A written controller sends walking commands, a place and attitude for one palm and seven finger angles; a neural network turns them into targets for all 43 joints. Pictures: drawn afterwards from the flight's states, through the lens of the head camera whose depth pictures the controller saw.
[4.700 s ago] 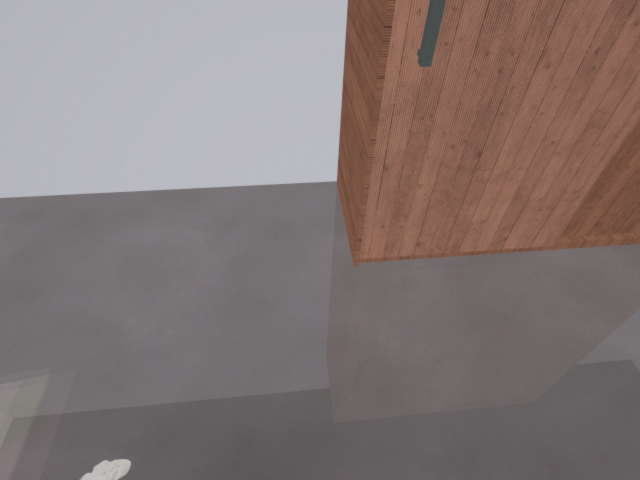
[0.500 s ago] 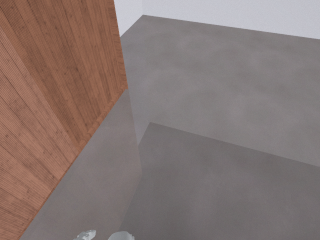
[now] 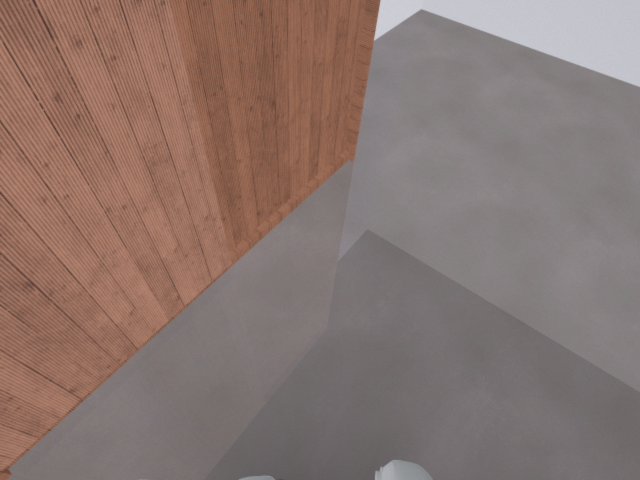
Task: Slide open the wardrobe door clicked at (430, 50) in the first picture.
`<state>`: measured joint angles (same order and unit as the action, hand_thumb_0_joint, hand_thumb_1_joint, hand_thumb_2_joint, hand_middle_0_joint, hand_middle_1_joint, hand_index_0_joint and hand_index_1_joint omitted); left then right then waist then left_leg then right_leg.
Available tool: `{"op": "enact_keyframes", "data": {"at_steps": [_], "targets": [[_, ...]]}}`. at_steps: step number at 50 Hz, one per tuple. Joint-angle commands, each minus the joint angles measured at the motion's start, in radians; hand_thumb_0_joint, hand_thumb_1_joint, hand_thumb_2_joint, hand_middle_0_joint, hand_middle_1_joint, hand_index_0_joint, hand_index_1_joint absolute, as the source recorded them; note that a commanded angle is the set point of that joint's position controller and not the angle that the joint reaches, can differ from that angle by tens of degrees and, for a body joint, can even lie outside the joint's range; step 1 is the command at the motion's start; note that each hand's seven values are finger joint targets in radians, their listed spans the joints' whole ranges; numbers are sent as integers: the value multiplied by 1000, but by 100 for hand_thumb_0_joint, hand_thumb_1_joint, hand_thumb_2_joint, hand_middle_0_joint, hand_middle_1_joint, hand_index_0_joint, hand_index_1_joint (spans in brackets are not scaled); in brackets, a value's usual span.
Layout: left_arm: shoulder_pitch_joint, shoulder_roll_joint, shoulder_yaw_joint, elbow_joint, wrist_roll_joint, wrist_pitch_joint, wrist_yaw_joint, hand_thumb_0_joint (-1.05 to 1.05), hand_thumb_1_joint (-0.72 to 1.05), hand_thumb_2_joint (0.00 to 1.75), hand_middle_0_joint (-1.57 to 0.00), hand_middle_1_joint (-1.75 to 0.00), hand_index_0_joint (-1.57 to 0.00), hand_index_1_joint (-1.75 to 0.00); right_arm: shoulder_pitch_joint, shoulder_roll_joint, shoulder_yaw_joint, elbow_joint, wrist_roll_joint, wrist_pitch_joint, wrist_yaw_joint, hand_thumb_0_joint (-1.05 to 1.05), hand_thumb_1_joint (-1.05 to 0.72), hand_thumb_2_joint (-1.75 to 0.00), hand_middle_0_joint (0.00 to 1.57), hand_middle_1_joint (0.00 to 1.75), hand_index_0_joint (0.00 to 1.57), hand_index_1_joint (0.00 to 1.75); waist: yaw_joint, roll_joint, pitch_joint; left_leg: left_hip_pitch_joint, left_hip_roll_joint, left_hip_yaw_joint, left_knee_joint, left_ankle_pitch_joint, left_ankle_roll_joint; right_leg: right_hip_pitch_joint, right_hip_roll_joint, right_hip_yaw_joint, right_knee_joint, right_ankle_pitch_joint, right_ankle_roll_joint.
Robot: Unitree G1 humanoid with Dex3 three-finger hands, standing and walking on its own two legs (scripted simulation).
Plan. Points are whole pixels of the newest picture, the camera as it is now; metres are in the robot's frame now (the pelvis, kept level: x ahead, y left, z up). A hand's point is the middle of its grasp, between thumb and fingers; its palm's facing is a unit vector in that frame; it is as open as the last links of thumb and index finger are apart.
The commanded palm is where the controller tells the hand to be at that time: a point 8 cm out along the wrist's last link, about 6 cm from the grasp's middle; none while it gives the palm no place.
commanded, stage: turn to face it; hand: left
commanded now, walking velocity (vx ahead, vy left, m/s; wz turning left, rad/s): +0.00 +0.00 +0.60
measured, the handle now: out of the picture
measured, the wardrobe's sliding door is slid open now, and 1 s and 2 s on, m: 0.00 0.00 0.00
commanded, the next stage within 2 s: take the last steps up to it in 1.38 s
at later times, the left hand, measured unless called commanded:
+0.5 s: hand out of the picture -0.02 +0.14 -0.15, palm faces +0.32 -0.91 -0.25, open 7.4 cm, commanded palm none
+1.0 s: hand out of the picture -0.09 +0.21 -0.15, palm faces +0.59 -0.76 -0.26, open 7.4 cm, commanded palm none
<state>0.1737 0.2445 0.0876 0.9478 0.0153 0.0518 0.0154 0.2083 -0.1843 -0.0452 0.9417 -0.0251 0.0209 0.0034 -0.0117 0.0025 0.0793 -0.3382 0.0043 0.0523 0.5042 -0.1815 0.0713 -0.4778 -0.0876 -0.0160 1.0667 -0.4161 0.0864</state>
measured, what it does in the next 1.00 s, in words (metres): steps on the spot, turning left: right foot, then left foot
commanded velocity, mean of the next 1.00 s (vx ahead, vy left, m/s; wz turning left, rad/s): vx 0.00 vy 0.00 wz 0.60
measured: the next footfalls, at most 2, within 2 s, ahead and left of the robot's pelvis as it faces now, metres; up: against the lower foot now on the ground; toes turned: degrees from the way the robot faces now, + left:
right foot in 0.24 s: +0.04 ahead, -0.18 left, +0.00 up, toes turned +7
left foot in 0.64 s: -0.06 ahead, +0.09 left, +0.00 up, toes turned +31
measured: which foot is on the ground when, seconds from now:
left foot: down 0.00-0.24, up 0.26-0.62, down 0.64-1.00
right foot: up 0.00-0.22, down 0.24-0.64, up 0.66-1.00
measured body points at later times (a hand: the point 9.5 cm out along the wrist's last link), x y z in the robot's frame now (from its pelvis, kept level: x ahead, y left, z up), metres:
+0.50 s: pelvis -0.03 -0.06 +0.00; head -0.01 -0.07 +0.45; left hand -0.03 +0.19 -0.13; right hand +0.11 -0.31 -0.15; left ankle -0.07 +0.08 -0.67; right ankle +0.00 -0.18 -0.74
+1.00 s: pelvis -0.07 -0.04 +0.00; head -0.05 -0.01 +0.45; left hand -0.13 +0.25 -0.13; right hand +0.14 -0.20 -0.14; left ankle -0.09 +0.07 -0.74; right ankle +0.02 -0.17 -0.68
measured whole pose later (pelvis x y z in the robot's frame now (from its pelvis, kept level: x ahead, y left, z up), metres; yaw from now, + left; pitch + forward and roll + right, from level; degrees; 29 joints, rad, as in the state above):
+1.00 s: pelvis -0.07 -0.04 +0.00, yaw +36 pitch +0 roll -1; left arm 0.11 0.26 0.07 0.89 0.01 0.06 0.01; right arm 0.19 -0.21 -0.05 0.91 -0.03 0.04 0.01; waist -0.02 0.00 0.08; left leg -0.28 -0.05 -0.07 0.47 -0.19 0.04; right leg -0.42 -0.06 0.00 0.92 -0.43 0.10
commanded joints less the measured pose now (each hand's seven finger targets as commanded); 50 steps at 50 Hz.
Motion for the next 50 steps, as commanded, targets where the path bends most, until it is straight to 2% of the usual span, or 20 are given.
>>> {"op": "enact_keyframes", "data": {"at_steps": [1, 6, 10, 11, 12, 13, 14, 15, 18, 26, 28, 30, 31, 32, 33, 34, 37, 39, 42, 50], "targets": [[-36, 44, 8, -96, -4, -24, 6, 0, 90, 90, -20, -30, -20, -30, 51, -215, -70, -57, 0, -14, -13, 0, -90, -90, 20, 30, 20, 30, -30, 116, -160, 199, 243, -324, -179, 219, 101, -32, 4, 6, -95, -8, 13], [-31, 50, 4, -115, -9, -24, 10, 0, 90, 90, -20, -30, -20, -30, 23, -231, -82, -66, -2, 2, -6, 0, -90, -90, 20, 30, 20, 30, -26, 184, -139, 115, 212, -395, -172, 160, 95, 89, 45, -1, -272, -27, -1], [93, 81, 11, -95, -12, -35, 16, 0, 90, 90, -20, -30, -20, -30, -47, -226, -91, -100, 5, 13, 1, 0, -90, -90, 20, 30, 20, 30, 37, 154, -156, -42, 142, -395, -102, 59, 32, 348, 61, -17, -598, 134, -23], [137, 132, 23, -91, -2, -42, 22, 0, 90, 90, -20, -30, -20, -30, -47, -179, -88, -113, 11, 18, 6, 0, -90, -90, 20, 30, 20, 30, 58, 13, -167, -180, 60, -326, 24, -99, -31, 477, -58, 85, -762, 88, -63], [128, 239, 42, -110, 18, -48, 28, 0, 90, 90, -20, -30, -20, -30, -42, -100, -76, -142, 15, 19, 7, 0, -90, -90, 20, 30, 20, 30, 67, -320, -122, -375, -94, -107, 319, -332, -123, 490, -362, 414, -891, -45, -173], [59, 241, 28, -137, 6, -39, 31, 0, 90, 90, -20, -30, -20, -30, -69, -162, -88, -146, -2, 21, 7, 0, -90, -90, 20, 30, 20, 30, 54, -270, -83, -324, -40, -133, 519, -376, -112, 282, -432, 405, -899, -47, -215], [-29, 196, 18, -161, 7, -43, 29, 0, 90, 90, -20, -30, -20, -30, -37, -165, -90, -135, -7, 30, 17, 0, -90, -90, 20, 30, 20, 30, 0, -183, -41, -283, -21, -148, 633, -291, -108, 164, -371, 295, -903, -62, -207], [-81, 171, 19, -172, 7, -46, 29, 0, 90, 90, -20, -30, -20, -30, -14, -152, -94, -116, -5, 44, 21, 0, -90, -90, 20, 30, 20, 30, -28, -203, -23, -258, -8, -127, 695, -257, -113, 123, -315, 251, -893, -58, -172], [-65, 115, -7, -158, 5, -59, 20, 0, 90, 90, -20, -30, -20, -30, 13, -145, -81, -84, -4, 41, 29, 0, -90, -90, 20, 30, 20, 30, -33, -197, 7, -279, 19, -67, 741, -158, -143, 209, -217, 39, -788, 230, -154], [93, 192, 15, -105, 17, -47, 16, 0, 90, 90, -20, -30, -20, -30, -135, -121, -51, -129, 11, 31, 32, 0, -90, -90, 20, 30, 20, 30, 64, -224, -47, -140, 37, 40, 346, -271, -151, 348, -294, -34, -689, 457, -197], [92, 206, 21, -103, 18, -44, 14, 0, 90, 90, -20, -30, -20, -30, -103, -121, -47, -123, 14, 21, 29, 0, -90, -90, 20, 30, 20, 30, 56, -249, -94, -73, 21, 66, 234, -262, -140, 378, -296, -58, -628, 544, -185], [79, 200, 23, -98, 8, -38, 10, 0, 90, 90, -20, -30, -20, -30, -30, -148, -51, -106, 13, 10, 26, 0, -90, -90, 20, 30, 20, 30, 17, -182, -141, 69, 19, 65, 22, -116, -125, 353, -276, -122, -501, 540, -126], [80, 178, 21, -106, -2, -32, 7, 0, 90, 90, -20, -30, -20, -30, 35, -200, -64, -88, 12, -1, 26, 0, -90, -90, 20, 30, 20, 30, -21, -49, -194, 243, 64, -7, -96, 59, -105, 239, -239, -160, -349, 443, -73], [58, 107, 8, -149, -10, -29, -1, 0, 90, 90, -20, -30, -20, -30, 97, -322, -94, -84, 6, -12, 17, 0, -90, -90, 20, 30, 20, 30, -61, 285, -213, 413, 342, -381, -131, 444, 17, -73, -89, -193, -119, -57, 19], [-25, 86, -9, -179, -2, -22, 3, 0, 90, 90, -20, -30, -20, -30, 171, -368, -103, -55, 14, -7, 7, 0, -90, -90, 20, 30, 20, 30, -97, 292, -226, 404, 437, -446, -113, 725, 123, -146, -50, -85, 20, -268, 21], [-51, 99, -5, -172, 2, -16, 6, 0, 90, 90, -20, -30, -20, -30, 163, -339, -94, -41, 9, -6, 1, 0, -90, -90, 20, 30, 20, 30, -87, 213, -209, 357, 406, -367, -105, 648, 134, -128, -69, -33, 77, -213, 5], [-50, 102, 7, -127, -2, -19, -1, 0, 90, 90, -20, -30, -20, -30, 9, -252, -64, -83, 3, -12, -17, 0, -90, -90, 20, 30, 20, 30, -31, 206, -114, 212, 260, -282, -126, 490, 74, -103, -55, 9, 110, -37, 12], [-15, 100, 8, -110, -3, -17, -6, 0, 90, 90, -20, -30, -20, -30, -21, -242, -58, -95, 5, -15, -17, 0, -90, -90, 20, 30, 20, 30, -11, 164, -118, 207, 222, -261, -137, 442, 65, -72, -35, 3, 83, 11, 17], [-26, 96, 6, -114, -4, -16, -3, 0, 90, 90, -20, -30, -20, -30, 0, -244, -62, -93, 4, -13, -17, 0, -90, -90, 20, 30, 20, 30, -17, 117, -137, 236, 220, -304, -150, 383, 83, -54, -16, 11, 1, 17, 25], [-82, 85, -3, -154, -9, -22, 9, 0, 90, 90, -20, -30, -20, -30, 20, -248, -74, -89, -3, 4, -10, 0, -90, -90, 20, 30, 20, 30, -31, 147, -121, 175, 204, -454, -144, 297, 105, 65, 40, 25, -260, -30, 8]]}}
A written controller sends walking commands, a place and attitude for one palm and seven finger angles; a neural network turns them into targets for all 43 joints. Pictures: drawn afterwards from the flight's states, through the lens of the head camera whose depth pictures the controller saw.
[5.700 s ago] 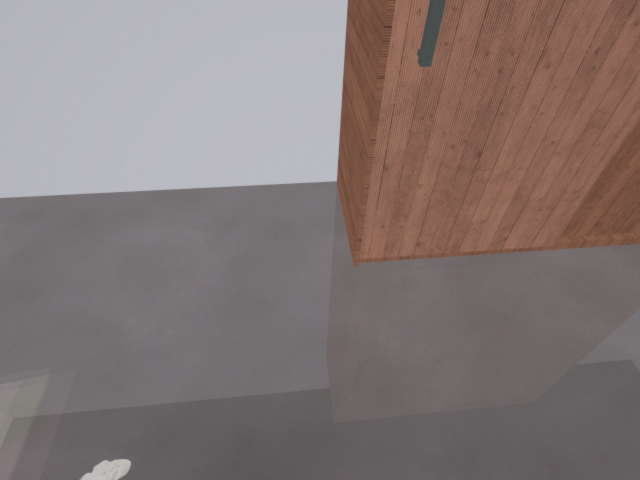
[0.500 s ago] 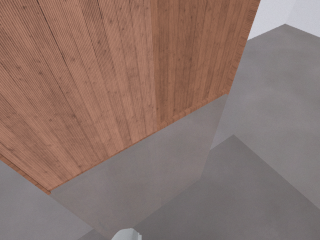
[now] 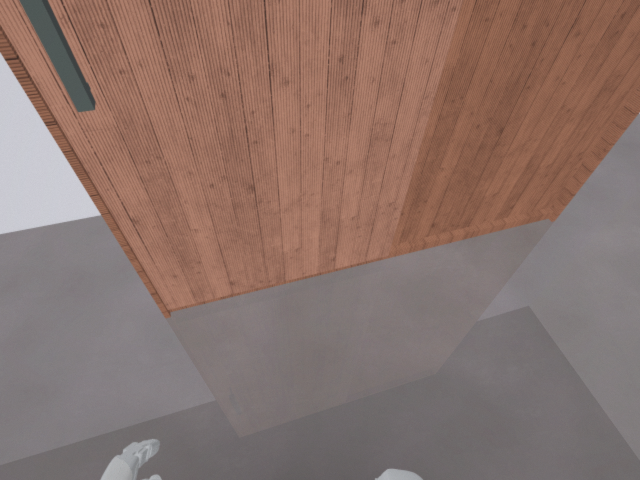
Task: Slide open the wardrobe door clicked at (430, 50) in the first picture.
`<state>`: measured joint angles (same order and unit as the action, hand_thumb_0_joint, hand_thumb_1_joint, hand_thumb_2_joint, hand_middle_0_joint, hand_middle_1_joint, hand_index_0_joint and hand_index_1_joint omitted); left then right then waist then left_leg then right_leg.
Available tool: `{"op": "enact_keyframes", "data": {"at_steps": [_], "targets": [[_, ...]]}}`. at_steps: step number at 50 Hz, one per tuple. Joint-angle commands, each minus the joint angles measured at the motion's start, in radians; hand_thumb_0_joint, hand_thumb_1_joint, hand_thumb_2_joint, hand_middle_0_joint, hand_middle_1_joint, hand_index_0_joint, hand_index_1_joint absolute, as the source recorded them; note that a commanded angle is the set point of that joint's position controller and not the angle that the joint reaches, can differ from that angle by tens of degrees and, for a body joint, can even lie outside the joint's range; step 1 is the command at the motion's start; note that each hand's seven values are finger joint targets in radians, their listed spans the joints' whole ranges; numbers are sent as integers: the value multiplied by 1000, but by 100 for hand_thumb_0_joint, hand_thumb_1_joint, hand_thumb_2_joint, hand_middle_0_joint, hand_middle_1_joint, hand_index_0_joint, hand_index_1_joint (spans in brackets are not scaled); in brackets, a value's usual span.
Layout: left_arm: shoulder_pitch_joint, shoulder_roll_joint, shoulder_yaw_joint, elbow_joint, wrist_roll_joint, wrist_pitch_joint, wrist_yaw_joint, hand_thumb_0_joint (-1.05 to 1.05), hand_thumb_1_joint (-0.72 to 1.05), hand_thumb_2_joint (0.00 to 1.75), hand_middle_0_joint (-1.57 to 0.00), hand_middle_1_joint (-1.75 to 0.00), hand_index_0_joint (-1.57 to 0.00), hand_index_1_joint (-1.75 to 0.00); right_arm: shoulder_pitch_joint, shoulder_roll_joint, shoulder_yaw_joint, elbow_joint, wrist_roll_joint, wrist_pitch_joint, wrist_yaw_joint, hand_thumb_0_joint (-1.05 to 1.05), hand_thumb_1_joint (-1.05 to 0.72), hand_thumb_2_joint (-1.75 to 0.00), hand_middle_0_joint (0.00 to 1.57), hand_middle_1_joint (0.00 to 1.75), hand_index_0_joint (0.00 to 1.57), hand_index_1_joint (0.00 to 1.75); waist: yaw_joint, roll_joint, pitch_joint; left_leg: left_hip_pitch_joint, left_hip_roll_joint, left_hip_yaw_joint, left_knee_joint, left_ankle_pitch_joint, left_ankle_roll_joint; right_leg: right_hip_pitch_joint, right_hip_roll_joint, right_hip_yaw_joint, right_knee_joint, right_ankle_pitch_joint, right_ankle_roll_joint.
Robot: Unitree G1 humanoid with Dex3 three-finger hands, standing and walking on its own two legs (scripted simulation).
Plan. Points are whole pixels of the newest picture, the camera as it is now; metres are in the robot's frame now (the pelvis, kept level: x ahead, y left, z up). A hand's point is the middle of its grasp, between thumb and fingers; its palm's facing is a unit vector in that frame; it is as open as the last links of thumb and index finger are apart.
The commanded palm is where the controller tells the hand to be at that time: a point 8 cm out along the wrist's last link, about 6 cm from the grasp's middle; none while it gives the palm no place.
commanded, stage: turn to face it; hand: left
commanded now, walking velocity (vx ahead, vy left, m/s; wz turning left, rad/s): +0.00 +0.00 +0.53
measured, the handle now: (43, 8) +0.68 +0.44 +0.22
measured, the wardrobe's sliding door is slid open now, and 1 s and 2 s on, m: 0.00 0.00 0.00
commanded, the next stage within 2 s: take the last steps up to it in 0.38 s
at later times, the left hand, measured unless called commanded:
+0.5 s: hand out of the picture -0.06 +0.19 -0.17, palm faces +0.28 -0.93 -0.24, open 7.4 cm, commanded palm none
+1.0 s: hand out of the picture +0.03 +0.22 -0.16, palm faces +0.29 -0.93 -0.21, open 7.4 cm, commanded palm none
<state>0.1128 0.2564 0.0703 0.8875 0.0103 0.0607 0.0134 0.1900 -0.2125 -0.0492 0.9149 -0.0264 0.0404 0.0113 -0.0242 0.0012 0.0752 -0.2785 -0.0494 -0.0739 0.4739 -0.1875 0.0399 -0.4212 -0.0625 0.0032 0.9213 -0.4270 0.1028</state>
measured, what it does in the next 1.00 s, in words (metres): steps on the spot, turning left: right foot, then left foot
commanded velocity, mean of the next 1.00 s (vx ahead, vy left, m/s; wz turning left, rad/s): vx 0.16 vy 0.02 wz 0.21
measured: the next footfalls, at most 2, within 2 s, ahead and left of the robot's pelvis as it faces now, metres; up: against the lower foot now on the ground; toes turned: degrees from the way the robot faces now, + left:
right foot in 0.14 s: +0.04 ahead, -0.15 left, +0.00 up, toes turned +4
left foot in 0.54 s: -0.06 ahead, +0.11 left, +0.00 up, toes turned +19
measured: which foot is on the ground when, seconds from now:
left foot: down 0.00-0.14, up 0.16-0.52, down 0.54-1.00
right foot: up 0.00-0.12, down 0.14-0.54, up 0.56-1.00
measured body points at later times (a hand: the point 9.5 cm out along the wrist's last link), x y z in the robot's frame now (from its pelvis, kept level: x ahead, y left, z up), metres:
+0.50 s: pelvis -0.05 -0.02 -0.01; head -0.02 -0.01 +0.44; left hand -0.07 +0.23 -0.15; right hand +0.09 -0.26 -0.15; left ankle -0.10 +0.11 -0.72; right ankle +0.00 -0.15 -0.74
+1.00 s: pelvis +0.01 +0.02 +0.00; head +0.01 +0.01 +0.45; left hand +0.01 +0.27 -0.14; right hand +0.02 -0.21 -0.16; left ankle -0.10 +0.10 -0.74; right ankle +0.10 -0.08 -0.72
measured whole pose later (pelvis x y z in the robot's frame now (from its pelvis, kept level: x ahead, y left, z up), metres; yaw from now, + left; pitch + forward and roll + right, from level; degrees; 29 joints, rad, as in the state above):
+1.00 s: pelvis +0.01 +0.02 +0.00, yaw +18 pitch -2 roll +1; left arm 0.18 0.18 0.04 1.00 0.03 0.01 -0.02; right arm 0.41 -0.16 -0.03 1.10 -0.03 -0.02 -0.01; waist -0.04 0.01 0.02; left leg -0.02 -0.03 0.02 0.36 -0.31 0.03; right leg -0.38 -0.08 -0.08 0.68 -0.31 0.05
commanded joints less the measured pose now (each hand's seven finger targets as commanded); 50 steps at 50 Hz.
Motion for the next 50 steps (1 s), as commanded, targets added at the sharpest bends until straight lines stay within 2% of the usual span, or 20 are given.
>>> {"op": "enact_keyframes", "data": {"at_steps": [1, 4, 5, 6, 7, 8, 11, 12, 21, 23, 25, 26, 27, 28, 31, 33, 37, 45, 48, 50], "targets": [[-1, 66, 14, -91, -7, -32, 13, 0, 90, 90, -20, -30, -20, -30, 24, -224, -72, -67, -3, -14, -18, 0, -90, -90, 20, 30, 20, 30, -8, 160, -126, 96, 253, -335, -107, 310, 134, 53, 25, 1, -160, -17, -13], [87, 77, 17, -73, -12, -42, 17, 0, 90, 90, -20, -30, -20, -30, -10, -215, -75, -79, 4, -8, -14, 0, -90, -90, 20, 30, 20, 30, 33, 156, -152, -5, 196, -330, -47, 248, 86, 248, 47, -16, -406, 129, -28], [125, 108, 24, -67, -7, -51, 21, 0, 90, 90, -20, -30, -20, -30, -18, -188, -71, -86, 12, -8, -10, 0, -90, -90, 20, 30, 20, 30, 57, 92, -159, -104, 154, -304, 12, 148, 42, 378, 7, 16, -549, 210, -38], [151, 186, 39, -67, 9, -62, 28, 0, 90, 90, -20, -30, -20, -30, 3, -121, -63, -95, 21, -9, -4, 0, -90, -90, 20, 30, 20, 30, 67, -153, -175, -282, 41, -159, 196, -120, -35, 512, -220, 222, -674, 151, -103], [127, 242, 44, -81, 16, -59, 29, 0, 90, 90, -20, -30, -20, -30, -14, -110, -63, -119, 14, -8, -7, 0, -90, -90, 20, 30, 20, 30, 68, -322, -120, -359, -49, -6, 430, -390, -88, 402, -429, 411, -695, 236, -211], [93, 215, 35, -97, 10, -55, 31, 0, 90, 90, -20, -30, -20, -30, -17, -153, -74, -112, 4, 0, -5, 0, -90, -90, 20, 30, 20, 30, 53, -201, -96, -317, 5, -44, 591, -376, -76, 269, -424, 339, -684, 214, -254], [-36, 123, 14, -113, 7, -59, 26, 0, 90, 90, -20, -30, -20, -30, 36, -134, -74, -46, -2, 25, 11, 0, -90, -90, 20, 30, 20, 30, -20, -164, 10, -271, 51, -2, 758, -204, -87, 124, -254, 131, -666, 176, -195], [-26, 111, 10, -110, 8, -64, 22, 0, 90, 90, -20, -30, -20, -30, 57, -123, -70, -37, -1, 26, 13, 0, -90, -90, 20, 30, 20, 30, -21, -168, 4, -268, 52, 19, 772, -171, -95, 129, -232, 73, -655, 204, -186], [173, 171, 29, -18, 26, -61, 19, 0, 90, 90, -20, -30, -20, -30, -76, -80, -35, -52, 16, 7, 6, 0, -90, -90, 20, 30, 20, 30, 81, -226, -45, -144, 64, 120, 336, -303, -104, 282, -279, 50, -567, 445, -241], [170, 181, 30, -3, 24, -59, 17, 0, 90, 90, -20, -30, -20, -30, -29, -76, -28, -31, 21, -4, 0, 0, -90, -90, 20, 30, 20, 30, 60, -228, -93, -60, 46, 146, 206, -260, -98, 301, -273, 27, -507, 563, -225], [151, 162, 27, 9, 11, -55, 16, 0, 90, 90, -20, -30, -20, -30, 55, -88, -24, -1, 21, -19, -4, 0, -90, -90, 20, 30, 20, 30, 17, -158, -144, 135, 46, 144, -36, -59, -85, 231, -233, -27, -411, 482, -149], [157, 123, 19, 4, -2, -50, 13, 0, 90, 90, -20, -30, -20, -30, 96, -145, -31, 10, 17, -33, -5, 0, -90, -90, 20, 30, 20, 30, -4, -7, -186, 268, 141, 45, -132, 8, -58, 126, -175, -88, -288, 313, -96], [157, 52, 3, -25, -5, -46, 4, 0, 90, 90, -20, -30, -20, -30, 120, -241, -53, 9, 5, -38, -9, 0, -90, -90, 20, 30, 20, 30, -18, 296, -176, 358, 383, -267, -179, 122, 46, -128, -48, -165, -95, -89, -30], [82, 50, -5, -39, 8, -41, 3, 0, 90, 90, -20, -30, -20, -30, 158, -282, -60, 20, 1, -29, -13, 0, -90, -90, 20, 30, 20, 30, -55, 288, -137, 282, 457, -313, -215, 71, 138, -167, -32, -106, 48, -206, -43], [38, 67, 7, 8, 19, -42, -18, 0, 90, 90, -20, -30, -20, -30, 86, -172, -28, 25, 1, -45, -32, 0, -90, -90, 20, 30, 20, 30, -22, 222, 10, 137, 339, -230, -284, -211, 118, -200, -59, -36, 192, -13, -60], [91, 50, 0, 42, 19, -53, -30, 0, 90, 90, -20, -30, -20, -30, 76, -143, -15, 28, 5, -62, -35, 0, -90, -90, 20, 30, 20, 30, 5, 175, 13, 170, 282, -150, -279, -110, 108, -192, -50, -55, 183, 62, -55], [89, 32, -11, 60, 17, -61, -29, 0, 90, 90, -20, -30, -20, -30, 165, -124, -15, 65, 11, -82, -39, 0, -90, -90, 20, 30, 20, 30, -6, 117, -3, 259, 284, -130, -276, 53, 137, -200, -48, -62, 115, 96, -39], [-20, -2, -16, 26, 14, -74, -32, 0, 90, 90, -20, -30, -20, -30, 231, -106, -19, 121, 2, -89, -39, 0, -90, -90, 20, 30, 20, 30, -23, 121, 56, 196, 302, -152, -294, -20, 158, -98, -43, -76, -176, 90, -48], [14, -17, -11, 37, 11, -83, -31, 0, 90, 90, -20, -30, -20, -30, 221, -105, -18, 137, -1, -88, -39, 0, -90, -90, 20, 30, 20, 30, 6, 111, 62, 115, 294, -123, -247, 0, 140, 40, -16, -98, -279, 116, -59], [130, -1, 0, 81, 13, -94, -29, 0, 90, 90, -20, -30, -20, -30, 210, -93, -13, 149, 2, -88, -39, 0, -90, -90, 20, 30, 20, 30, 62, 37, 13, 25, 239, -78, -107, -10, 94, 270, 13, -109, -419, 196, -72]]}}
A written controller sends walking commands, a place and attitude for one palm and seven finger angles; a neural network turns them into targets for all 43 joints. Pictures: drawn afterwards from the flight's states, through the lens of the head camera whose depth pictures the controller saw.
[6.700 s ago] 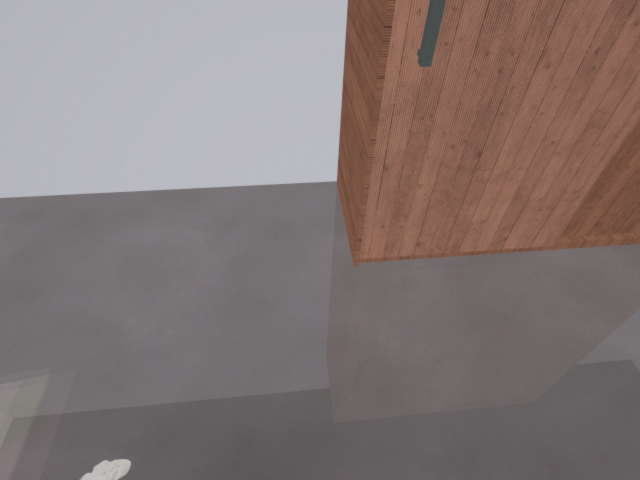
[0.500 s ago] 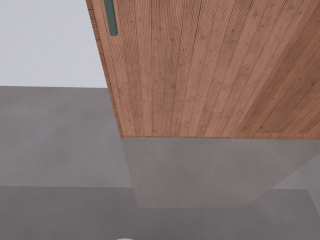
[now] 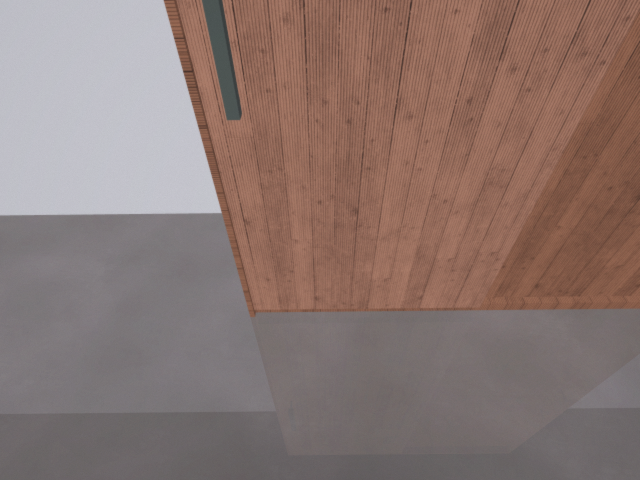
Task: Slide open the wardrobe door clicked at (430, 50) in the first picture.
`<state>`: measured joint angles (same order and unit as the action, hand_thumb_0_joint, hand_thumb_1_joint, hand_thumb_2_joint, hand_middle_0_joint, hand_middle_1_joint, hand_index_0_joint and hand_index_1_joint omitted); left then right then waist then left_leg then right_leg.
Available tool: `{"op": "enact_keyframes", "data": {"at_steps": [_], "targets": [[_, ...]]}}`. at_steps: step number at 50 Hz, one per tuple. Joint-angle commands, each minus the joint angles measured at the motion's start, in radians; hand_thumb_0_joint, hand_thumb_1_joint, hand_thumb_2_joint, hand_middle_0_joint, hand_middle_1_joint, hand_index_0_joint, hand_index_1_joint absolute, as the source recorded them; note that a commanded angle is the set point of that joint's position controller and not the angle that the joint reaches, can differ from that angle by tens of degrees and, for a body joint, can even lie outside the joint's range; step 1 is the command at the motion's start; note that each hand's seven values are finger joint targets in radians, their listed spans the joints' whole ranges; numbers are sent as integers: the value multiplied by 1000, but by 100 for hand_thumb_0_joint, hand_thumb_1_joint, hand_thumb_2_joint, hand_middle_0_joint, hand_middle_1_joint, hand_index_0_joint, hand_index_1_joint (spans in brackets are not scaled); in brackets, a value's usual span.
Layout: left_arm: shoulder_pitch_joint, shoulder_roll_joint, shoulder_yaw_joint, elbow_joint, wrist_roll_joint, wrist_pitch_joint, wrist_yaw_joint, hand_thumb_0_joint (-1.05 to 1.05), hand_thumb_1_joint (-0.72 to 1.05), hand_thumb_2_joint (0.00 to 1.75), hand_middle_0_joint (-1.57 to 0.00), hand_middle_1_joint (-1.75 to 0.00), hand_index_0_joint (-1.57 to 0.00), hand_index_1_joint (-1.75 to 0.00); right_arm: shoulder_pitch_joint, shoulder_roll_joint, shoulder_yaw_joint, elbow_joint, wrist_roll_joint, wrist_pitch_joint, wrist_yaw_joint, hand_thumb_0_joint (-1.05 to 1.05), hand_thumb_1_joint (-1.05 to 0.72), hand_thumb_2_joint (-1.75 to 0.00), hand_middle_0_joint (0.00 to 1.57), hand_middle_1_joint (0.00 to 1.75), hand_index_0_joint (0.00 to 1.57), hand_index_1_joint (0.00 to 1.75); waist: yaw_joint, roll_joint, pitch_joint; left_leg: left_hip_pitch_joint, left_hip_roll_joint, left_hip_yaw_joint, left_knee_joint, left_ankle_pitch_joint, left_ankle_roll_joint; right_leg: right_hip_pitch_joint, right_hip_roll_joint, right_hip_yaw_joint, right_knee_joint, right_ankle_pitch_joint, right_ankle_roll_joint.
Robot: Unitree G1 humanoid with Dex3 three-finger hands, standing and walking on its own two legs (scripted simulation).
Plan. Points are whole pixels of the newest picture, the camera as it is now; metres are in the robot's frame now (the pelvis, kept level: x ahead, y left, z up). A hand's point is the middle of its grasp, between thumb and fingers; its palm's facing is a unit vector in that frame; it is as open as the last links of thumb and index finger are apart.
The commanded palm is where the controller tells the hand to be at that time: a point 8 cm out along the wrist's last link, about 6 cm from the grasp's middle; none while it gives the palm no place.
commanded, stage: take the last steps up to it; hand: left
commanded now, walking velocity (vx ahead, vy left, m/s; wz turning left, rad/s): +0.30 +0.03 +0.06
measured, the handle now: (221, 33) +0.77 +0.19 +0.22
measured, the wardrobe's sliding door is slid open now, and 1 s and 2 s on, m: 0.00 0.00 0.00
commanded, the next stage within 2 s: come to a stop and stand still in 0.76 s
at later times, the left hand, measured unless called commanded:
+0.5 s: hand out of the picture +0.05 +0.16 -0.17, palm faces +0.20 -0.97 -0.14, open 7.3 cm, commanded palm none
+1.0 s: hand (196, 339) +0.38 +0.24 -0.16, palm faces +0.04 -0.97 -0.22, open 7.4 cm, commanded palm none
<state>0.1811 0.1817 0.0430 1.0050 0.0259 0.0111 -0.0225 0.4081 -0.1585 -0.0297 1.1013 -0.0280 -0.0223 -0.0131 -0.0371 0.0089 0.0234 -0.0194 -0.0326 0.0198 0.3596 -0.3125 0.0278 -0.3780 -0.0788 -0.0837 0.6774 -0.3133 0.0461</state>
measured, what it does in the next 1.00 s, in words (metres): walks ahead: right foot, then left foot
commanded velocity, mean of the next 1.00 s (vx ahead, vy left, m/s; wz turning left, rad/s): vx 0.16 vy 0.01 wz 0.00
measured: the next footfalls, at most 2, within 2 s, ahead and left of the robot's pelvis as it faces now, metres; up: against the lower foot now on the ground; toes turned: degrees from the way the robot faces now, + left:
right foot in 0.04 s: +0.11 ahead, -0.12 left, +0.00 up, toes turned -6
left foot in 0.54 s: +0.29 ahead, +0.15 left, +0.00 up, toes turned +13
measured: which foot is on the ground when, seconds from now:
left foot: down 0.00-0.04, up 0.06-0.52, down 0.54-1.00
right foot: up 0.00-0.02, down 0.04-0.54, up 0.56-0.98, down 1.00-1.00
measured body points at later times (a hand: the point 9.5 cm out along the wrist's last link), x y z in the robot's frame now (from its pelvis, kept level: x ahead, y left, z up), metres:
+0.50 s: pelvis +0.16 +0.02 +0.00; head +0.18 +0.03 +0.44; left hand +0.04 +0.21 -0.16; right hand +0.27 -0.20 -0.15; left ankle +0.25 +0.15 -0.72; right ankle +0.07 -0.12 -0.74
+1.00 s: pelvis +0.29 +0.05 +0.00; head +0.30 +0.04 +0.45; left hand +0.38 +0.29 -0.14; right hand +0.26 -0.16 -0.17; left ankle +0.25 +0.14 -0.74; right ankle +0.36 -0.07 -0.74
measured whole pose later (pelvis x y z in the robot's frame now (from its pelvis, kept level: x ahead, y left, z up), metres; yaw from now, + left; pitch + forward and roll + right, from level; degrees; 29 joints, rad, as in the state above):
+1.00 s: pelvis +0.29 +0.05 +0.00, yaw +2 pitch -2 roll +2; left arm 0.14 0.17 0.04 1.01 0.02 -0.01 0.02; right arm 0.34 -0.13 -0.02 1.12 -0.03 -0.02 -0.02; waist -0.03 -0.01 0.04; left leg -0.11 0.00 0.20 0.44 -0.30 0.03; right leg -0.33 -0.09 -0.07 0.56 -0.14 0.02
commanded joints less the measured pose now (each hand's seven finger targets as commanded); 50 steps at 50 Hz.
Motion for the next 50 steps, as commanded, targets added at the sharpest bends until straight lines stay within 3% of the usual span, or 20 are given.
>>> {"op": "enact_keyframes", "data": {"at_steps": [1, 2, 3, 4, 5, 8, 10, 21, 23, 25, 26, 27, 28, 31, 34, 36, 44, 48, 49, 50], "targets": [[177, 111, 38, 1, 2, -58, 12, 0, 90, 90, -20, -30, -20, -30, -7, -123, -30, -38, 10, -32, -11, 0, -90, -90, 20, 30, 20, 30, 121, -40, 9, -319, 155, -103, 180, 96, 66, 402, -26, 48, -243, 72, -37], [302, 208, 58, 38, 10, -73, 23, 0, 90, 90, -20, -30, -20, -30, 10, -62, -18, -58, 19, -41, -2, 0, -90, -90, 20, 30, 20, 30, 157, -278, -80, -513, 45, 17, 463, -86, 13, 599, -274, 358, -347, -22, -123], [369, 258, 66, 47, -5, -69, 31, 0, 90, 90, -20, -30, -20, -30, -43, -94, -25, -99, 14, -35, 1, 0, -90, -90, 20, 30, 20, 30, 176, -310, -71, -621, 26, 4, 665, -280, 4, 565, -413, 586, -470, -86, -199], [312, 229, 63, 37, -11, -65, 36, 0, 90, 90, -20, -30, -20, -30, -62, -115, -38, -95, 10, -30, 5, 0, -90, -90, 20, 30, 20, 30, 152, -204, -12, -639, 76, -41, 765, -216, 7, 469, -401, 556, -511, -243, -223], [235, 179, 56, 27, -12, -65, 40, 0, 90, 90, -20, -30, -20, -30, -92, -103, -41, -84, 9, -24, 11, 0, -90, -90, 20, 30, 20, 30, 130, -188, 57, -640, 112, -47, 810, -124, 8, 354, -365, 501, -536, -316, -201], [143, 75, 19, 7, -8, -77, 41, 0, 90, 90, -20, -30, -20, -30, -53, -47, -37, -54, 1, 3, 22, 0, -90, -90, 20, 30, 20, 30, 50, -114, 123, -554, 154, -28, 786, 44, -25, 154, -258, 249, -553, -112, -145], [172, 43, 15, 21, -4, -86, 42, 0, 90, 90, -20, -30, -20, -30, -30, -17, -39, -43, -2, 14, 28, 0, -90, -90, 20, 30, 20, 30, 32, -102, 117, -528, 149, 4, 739, 96, -44, 130, -208, 142, -551, 7, -131], [294, 108, 15, 102, 2, -97, 45, 0, 90, 90, -20, -30, -20, -30, -303, -28, -24, -151, 7, -9, 53, 0, -90, -90, 20, 30, 20, 30, 89, -129, 113, -517, 144, 83, 332, 127, -54, 296, -229, 75, -465, 331, -162], [291, 114, 19, 109, 3, -90, 48, 0, 90, 90, -20, -30, -20, -30, -296, -39, -25, -154, 10, -17, 50, 0, -90, -90, 20, 30, 20, 30, 80, -136, 99, -440, 131, 91, 274, 89, -36, 301, -241, 75, -414, 372, -158], [262, 114, 23, 109, 0, -83, 49, 0, 90, 90, -20, -30, -20, -30, -143, -81, -36, -106, 4, -30, 37, 0, -90, -90, 20, 30, 20, 30, 0, -55, 23, -172, 89, 108, 146, 144, -21, 226, -188, 15, -203, 432, -125], [283, 82, 18, 104, -7, -80, 46, 0, 90, 90, -20, -30, -20, -30, 1, -151, -51, -66, -4, -39, 25, 0, -90, -90, 20, 30, 20, 30, -49, 84, -93, 62, 163, 34, 98, 214, 3, 131, -110, -50, 32, 333, -84], [322, 24, 5, 88, -19, -77, 38, 0, 90, 90, -20, -30, -20, -30, 107, -261, -75, -39, -7, -43, 11, 0, -90, -90, 20, 30, 20, 30, -66, 336, -196, 268, 419, -293, 49, 369, 95, -109, 32, -108, 324, -166, -34], [279, 36, 2, 64, -12, -76, 43, 0, 90, 90, -20, -30, -20, -30, 140, -272, -71, -29, 8, -30, 1, 0, -90, -90, 20, 30, 20, 30, -74, 302, -221, 273, 487, -361, -13, 443, 153, -185, 43, -2, 493, -310, -49], [171, 26, 12, 70, -6, -61, 32, 0, 90, 90, -20, -30, -20, -30, -67, -147, -38, -78, 10, -38, -8, 0, -90, -90, 20, 30, 20, 30, -11, 78, -1, -66, 411, -193, -92, 341, 135, -196, -59, 55, 578, -117, -48], [228, -17, 13, 80, 2, -32, 27, 0, 90, 90, -20, -30, -20, -30, -116, -92, -20, -80, 13, -49, -10, 0, -90, -90, 20, 30, 20, 30, 48, 98, 41, -227, 328, -55, -162, 263, 98, -97, -58, 45, 493, -13, -35], [238, -16, 21, 74, 5, -21, 27, 0, 90, 90, -20, -30, -20, -30, -112, -69, -26, -86, 9, -55, -13, 0, -90, -90, 20, 30, 20, 30, 62, 92, 23, -216, 317, -38, -181, 272, 111, -104, -57, 46, 443, 33, -28], [44, 1, 9, -13, 0, -12, 28, 0, 90, 90, -20, -30, -20, -30, -64, -102, -27, -60, 0, -40, -15, 0, -90, -90, 20, 30, 20, 30, 33, 78, 55, -122, 326, -21, -132, 435, 149, -84, -38, 23, 86, 44, -17], [101, 13, -1, 15, -5, -22, 46, 0, 90, 90, -20, -30, -20, -30, -67, -97, -20, -34, 5, -22, -24, 0, -90, -90, 20, 30, 20, 30, 66, 60, -16, -100, 263, 41, 50, 621, 61, 145, 3, -4, -209, 219, -19], [128, 50, 2, 29, -5, -29, 52, 0, 90, 90, -20, -30, -20, -30, -55, -78, -17, -29, 13, -19, -22, 0, -90, -90, 20, 30, 20, 30, 72, 9, -39, -130, 221, 60, 97, 526, 17, 225, -24, 33, -275, 404, -23], [135, 100, 5, 33, -4, -36, 60, 0, 90, 90, -20, -30, -20, -30, -32, -45, -13, -28, 21, -14, -20, 0, -90, -90, 20, 30, 20, 30, 60, -70, -56, -243, 175, 62, 126, 337, -23, 332, -116, 155, -231, 714, -63]]}}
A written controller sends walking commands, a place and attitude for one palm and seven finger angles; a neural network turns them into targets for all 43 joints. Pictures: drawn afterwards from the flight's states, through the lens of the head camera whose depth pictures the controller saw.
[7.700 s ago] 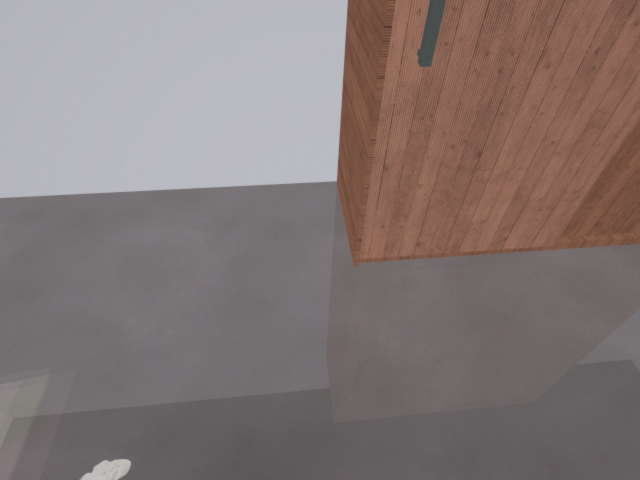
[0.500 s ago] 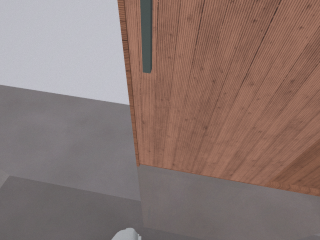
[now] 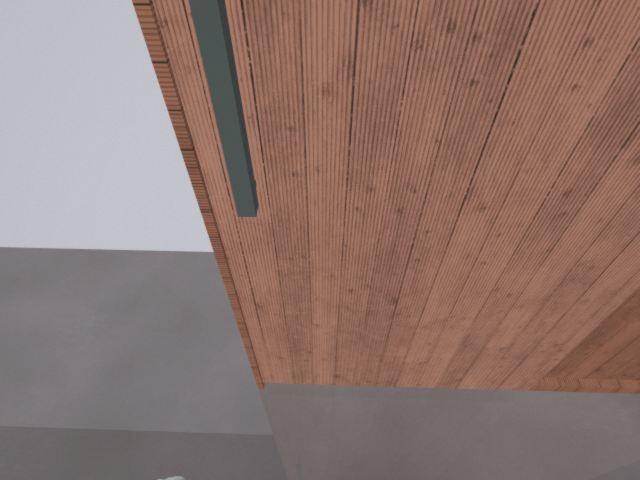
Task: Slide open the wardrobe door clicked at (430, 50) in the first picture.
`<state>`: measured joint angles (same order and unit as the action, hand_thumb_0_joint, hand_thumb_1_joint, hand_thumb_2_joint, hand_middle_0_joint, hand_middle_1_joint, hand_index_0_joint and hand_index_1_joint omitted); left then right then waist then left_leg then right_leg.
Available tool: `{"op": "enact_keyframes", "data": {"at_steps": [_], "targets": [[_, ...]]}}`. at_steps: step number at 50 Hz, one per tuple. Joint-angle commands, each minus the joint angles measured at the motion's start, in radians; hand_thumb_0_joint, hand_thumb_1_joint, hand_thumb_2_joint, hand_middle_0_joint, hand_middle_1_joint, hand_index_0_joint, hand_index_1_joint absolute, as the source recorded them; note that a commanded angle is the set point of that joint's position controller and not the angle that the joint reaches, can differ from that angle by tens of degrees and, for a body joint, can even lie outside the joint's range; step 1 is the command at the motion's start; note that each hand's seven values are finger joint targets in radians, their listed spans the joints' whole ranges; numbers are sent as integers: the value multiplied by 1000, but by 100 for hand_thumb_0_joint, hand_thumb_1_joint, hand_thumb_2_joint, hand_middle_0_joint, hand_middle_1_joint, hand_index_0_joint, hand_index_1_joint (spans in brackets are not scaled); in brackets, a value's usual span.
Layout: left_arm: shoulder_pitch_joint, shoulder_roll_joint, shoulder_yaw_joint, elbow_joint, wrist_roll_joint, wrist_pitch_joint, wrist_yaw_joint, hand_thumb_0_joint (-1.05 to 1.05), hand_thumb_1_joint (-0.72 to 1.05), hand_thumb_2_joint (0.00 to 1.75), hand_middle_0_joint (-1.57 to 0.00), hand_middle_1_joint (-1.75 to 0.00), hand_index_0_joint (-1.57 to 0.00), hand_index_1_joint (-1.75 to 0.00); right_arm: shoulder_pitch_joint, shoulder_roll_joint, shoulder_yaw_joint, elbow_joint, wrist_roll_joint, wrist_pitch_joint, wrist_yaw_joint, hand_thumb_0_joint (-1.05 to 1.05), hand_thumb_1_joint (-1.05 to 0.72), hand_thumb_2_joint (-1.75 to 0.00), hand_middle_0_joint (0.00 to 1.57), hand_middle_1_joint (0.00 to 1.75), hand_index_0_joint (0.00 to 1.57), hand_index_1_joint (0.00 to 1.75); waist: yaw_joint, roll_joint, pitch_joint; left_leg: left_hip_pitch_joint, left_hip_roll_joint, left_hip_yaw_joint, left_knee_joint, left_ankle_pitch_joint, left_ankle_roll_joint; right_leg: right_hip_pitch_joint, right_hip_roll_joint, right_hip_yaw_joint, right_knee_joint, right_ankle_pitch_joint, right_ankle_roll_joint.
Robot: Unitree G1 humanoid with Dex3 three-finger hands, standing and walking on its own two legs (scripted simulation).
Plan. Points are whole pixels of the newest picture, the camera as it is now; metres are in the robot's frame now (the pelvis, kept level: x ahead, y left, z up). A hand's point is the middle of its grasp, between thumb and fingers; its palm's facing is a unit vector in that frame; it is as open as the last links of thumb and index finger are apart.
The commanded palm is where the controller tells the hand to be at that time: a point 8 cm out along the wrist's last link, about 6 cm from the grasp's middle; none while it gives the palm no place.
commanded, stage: come to a stop and stand still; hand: left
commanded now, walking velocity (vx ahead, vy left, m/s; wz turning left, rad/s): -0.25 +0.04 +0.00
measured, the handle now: (234, 111) +0.48 +0.12 +0.23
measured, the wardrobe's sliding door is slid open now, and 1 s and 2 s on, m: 0.00 0.00 0.00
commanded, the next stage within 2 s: look again from close up in 1.36 s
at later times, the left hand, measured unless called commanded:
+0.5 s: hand out of the picture -0.02 +0.23 -0.18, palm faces +0.09 -0.98 -0.20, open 7.3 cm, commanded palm none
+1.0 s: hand out of the picture -0.03 +0.16 -0.17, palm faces +0.02 -0.98 -0.22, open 7.2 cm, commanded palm none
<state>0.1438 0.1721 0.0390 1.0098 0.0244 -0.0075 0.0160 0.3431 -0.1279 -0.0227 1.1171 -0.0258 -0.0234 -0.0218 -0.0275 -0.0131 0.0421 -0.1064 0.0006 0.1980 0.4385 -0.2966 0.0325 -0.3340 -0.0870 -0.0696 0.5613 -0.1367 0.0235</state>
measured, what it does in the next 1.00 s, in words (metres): steps on the spot: left foot, then right foot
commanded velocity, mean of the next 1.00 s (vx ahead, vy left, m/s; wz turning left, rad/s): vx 0.02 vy -0.02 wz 0.00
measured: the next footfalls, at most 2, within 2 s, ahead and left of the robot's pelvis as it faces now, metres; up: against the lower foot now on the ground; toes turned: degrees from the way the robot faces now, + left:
left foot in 0.38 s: -0.02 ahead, +0.11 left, +0.00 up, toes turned +4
right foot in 0.84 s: -0.02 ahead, -0.12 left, +0.00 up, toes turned -3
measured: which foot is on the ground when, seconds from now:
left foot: down 0.00-0.10, up 0.12-0.36, down 0.38-1.00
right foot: down 0.00-0.38, up 0.40-0.82, down 0.84-1.00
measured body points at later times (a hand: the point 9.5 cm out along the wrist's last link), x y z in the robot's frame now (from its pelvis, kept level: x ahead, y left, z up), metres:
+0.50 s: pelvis -0.05 +0.04 +0.00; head -0.06 +0.06 +0.45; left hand -0.02 +0.28 -0.16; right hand -0.01 -0.20 -0.14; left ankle -0.06 +0.13 -0.74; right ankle +0.00 -0.11 -0.70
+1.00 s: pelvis -0.04 -0.01 +0.00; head -0.04 -0.03 +0.45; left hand -0.03 +0.21 -0.15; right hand -0.09 -0.22 -0.17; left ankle -0.06 +0.13 -0.74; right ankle -0.06 -0.11 -0.74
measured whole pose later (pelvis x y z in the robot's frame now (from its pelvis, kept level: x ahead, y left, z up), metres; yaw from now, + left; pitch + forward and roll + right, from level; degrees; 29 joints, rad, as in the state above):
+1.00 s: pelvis -0.04 -0.01 +0.00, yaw +1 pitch -1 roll +0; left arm 0.26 0.15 0.01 1.14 0.01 0.00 0.03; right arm 0.35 -0.13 -0.02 1.17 -0.02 0.01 -0.03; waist -0.03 0.03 0.01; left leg -0.16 0.06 0.06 0.44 -0.25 -0.04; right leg -0.17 0.00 -0.06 0.46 -0.28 -0.03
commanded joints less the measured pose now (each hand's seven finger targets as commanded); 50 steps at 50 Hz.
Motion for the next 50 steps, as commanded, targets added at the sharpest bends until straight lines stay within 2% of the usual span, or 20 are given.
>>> {"op": "enact_keyframes", "data": {"at_steps": [1, 2, 5, 10, 16, 17, 18, 19, 20, 21, 25, 29, 35, 38, 40, 42, 43, 44, 45, 50], "targets": [[162, 143, 10, 30, -7, -18, 23, 0, 90, 90, -20, -30, -20, -30, 52, -61, -19, -41, 26, -2, -8, 0, -90, -90, 20, 30, 20, 30, 32, -73, -70, -191, 98, -104, 38, 98, -52, 294, -211, 183, -73, 726, -106], [142, 158, 10, 21, -10, -10, 21, 0, 90, 90, -20, -30, -20, -30, 79, -52, -25, -34, 27, 8, -7, 0, -90, -90, 20, 30, 20, 30, 18, -40, -52, -167, 69, -107, 36, 29, -56, 245, -239, 144, -72, 745, -131], [113, 155, 20, 15, -12, -3, 33, 0, 90, 90, -20, -30, -20, -30, 81, -57, -33, -23, 22, 39, -12, 0, -90, -90, 20, 30, 20, 30, 32, -211, -95, -152, 61, -95, 176, -115, -69, 231, -247, 174, -115, 741, -183], [77, 164, 52, -12, 4, 10, 49, 0, 90, 90, -20, -30, -20, -30, 13, -63, -48, -68, 21, 63, -12, 0, -90, -90, 20, 30, 20, 30, 59, -96, -121, -264, 42, -182, 484, -281, -71, 229, -309, 238, -165, 667, -264], [-10, 164, 59, -55, 12, 29, 37, 0, 90, 90, -20, -30, -20, -30, 83, -45, -46, -80, 17, 55, 3, 0, -90, -90, 20, 30, 20, 30, 6, -157, -135, -78, 20, -139, 177, -68, -67, 35, -205, 174, -196, 23, -150], [-22, 151, 55, -59, 6, 34, 34, 0, 90, 90, -20, -30, -20, -30, 123, -51, -43, -67, 16, 47, 4, 0, -90, -90, 20, 30, 20, 30, -12, -130, -133, 17, 17, -132, 51, 10, -60, -43, -164, 152, -175, -151, -110], [-19, 116, 41, -63, -3, 42, 29, 0, 90, 90, -20, -30, -20, -30, 128, -87, -45, -67, 11, 38, 3, 0, -90, -90, 20, 30, 20, 30, -17, -10, -106, 36, 75, -221, -65, -59, -42, -131, -84, 99, -93, -315, -59], [-13, 52, 30, -74, -14, 50, 21, 0, 90, 90, -20, -30, -20, -30, 88, -157, -55, -88, -3, 31, 0, 0, -90, -90, 20, 30, 20, 30, -16, 248, -29, -93, 255, -469, -259, -282, 10, -188, 25, 12, 83, -351, 1], [-24, 43, 28, -73, -8, 51, 17, 0, 90, 90, -20, -30, -20, -30, -3, -178, -54, -126, -7, 31, -7, 0, -90, -90, 20, 30, 20, 30, -1, 288, 55, -272, 331, -545, -364, -399, 59, -128, 50, 41, 190, -306, 1], [-14, 62, 30, -52, -1, 58, 15, 0, 90, 90, -20, -30, -20, -30, -70, -181, -47, -139, -9, 23, -12, 0, -90, -90, 20, 30, 20, 30, 13, 298, 84, -337, 326, -550, -392, -400, 65, -95, 30, 103, 263, -279, -1], [105, 67, 31, 14, 8, 42, -11, 0, 90, 90, -20, -30, -20, -30, -65, -156, -36, -129, 0, 4, -22, 0, -90, -90, 20, 30, 20, 30, 41, 82, 106, -146, 258, -404, -323, -224, 64, -221, 57, 99, 429, -178, 6], [111, 72, 28, 22, 2, 34, -9, 0, 90, 90, -20, -30, -20, -30, 28, -143, -37, -92, 3, -3, -30, 0, -90, -90, 20, 30, 20, 30, 0, 112, 74, 9, 267, -372, -300, -32, 63, -246, 40, 102, 400, -158, 27], [73, 41, 9, 10, -4, 37, -12, 0, 90, 90, -20, -30, -20, -30, 55, -163, -45, -55, -5, 5, -33, 0, -90, -90, 20, 30, 20, 30, -27, 145, 19, 51, 305, -363, -211, 232, 129, -113, 25, 53, 156, -295, 19], [134, 14, 1, 42, -12, 26, -7, 0, 90, 90, -20, -30, -20, -30, 30, -162, -43, -37, -1, 9, -27, 0, -90, -90, 20, 30, 20, 30, 1, 178, -23, -6, 264, -330, -167, 259, 105, 33, 52, 17, 13, -231, 8], [198, 25, -1, 76, -11, 12, -1, 0, 90, 90, -20, -30, -20, -30, 19, -143, -38, -27, 10, 10, -24, 0, -90, -90, 20, 30, 20, 30, 35, 105, -39, -75, 207, -285, -85, 249, 54, 182, 52, 11, -193, -40, 7], [222, 86, 2, 103, -11, -8, 15, 0, 90, 90, -20, -30, -20, -30, 26, -61, -20, -23, 23, 5, -17, 0, -90, -90, 20, 30, 20, 30, 31, -69, -48, -203, 104, -177, 7, 73, -31, 301, -111, 185, -259, 82, -41], [200, 113, 1, 105, -15, -11, 16, 0, 90, 90, -20, -30, -20, -30, 24, -36, -7, -25, 20, 8, -12, 0, -90, -90, 20, 30, 20, 30, 20, -126, -19, -200, 67, -146, 3, -18, -49, 236, -169, 213, -276, 78, -83], [169, 114, -4, 97, -15, -8, 15, 0, 90, 90, -20, -30, -20, -30, 35, -34, -9, -14, 16, 9, -7, 0, -90, -90, 20, 30, 20, 30, 7, -68, 0, -130, 62, -150, -13, 4, -48, 142, -168, 188, -276, -19, -91], [157, 95, -2, 99, -16, -13, 17, 0, 90, 90, -20, -30, -20, -30, 46, -23, -5, -1, 9, 19, -9, 0, -90, -90, 20, 30, 20, 30, 6, -147, 17, -101, 65, -147, -5, 39, -52, 102, -116, 185, -291, -64, -93], [174, 54, -17, 114, -22, -13, 21, 0, 90, 90, -20, -30, -20, -30, 67, -47, -2, 38, 12, 13, -16, 0, -90, -90, 20, 30, 20, 30, 17, -29, 62, -63, 111, -175, -55, 223, -48, 111, -38, 112, -239, 72, -59]]}}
